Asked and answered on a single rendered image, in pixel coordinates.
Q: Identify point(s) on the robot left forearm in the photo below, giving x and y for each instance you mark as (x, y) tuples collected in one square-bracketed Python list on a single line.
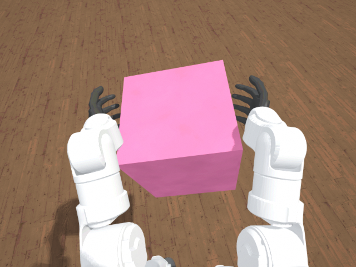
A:
[(95, 170)]

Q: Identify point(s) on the robot left hand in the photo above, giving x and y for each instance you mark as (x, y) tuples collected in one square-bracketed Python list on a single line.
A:
[(95, 104)]

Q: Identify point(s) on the robot right forearm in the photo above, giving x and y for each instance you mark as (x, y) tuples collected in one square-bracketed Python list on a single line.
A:
[(278, 169)]

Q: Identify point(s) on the left robot shin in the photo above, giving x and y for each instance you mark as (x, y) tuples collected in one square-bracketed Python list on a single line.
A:
[(158, 257)]

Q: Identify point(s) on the robot right hand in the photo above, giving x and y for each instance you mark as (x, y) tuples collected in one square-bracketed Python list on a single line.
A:
[(260, 97)]

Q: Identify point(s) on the robot left upper arm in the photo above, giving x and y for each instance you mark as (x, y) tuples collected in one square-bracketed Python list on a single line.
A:
[(117, 245)]

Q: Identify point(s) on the carton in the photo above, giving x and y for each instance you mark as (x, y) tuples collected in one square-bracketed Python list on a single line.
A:
[(179, 130)]

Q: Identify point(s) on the robot right upper arm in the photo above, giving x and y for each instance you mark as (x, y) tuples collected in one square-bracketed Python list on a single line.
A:
[(270, 246)]

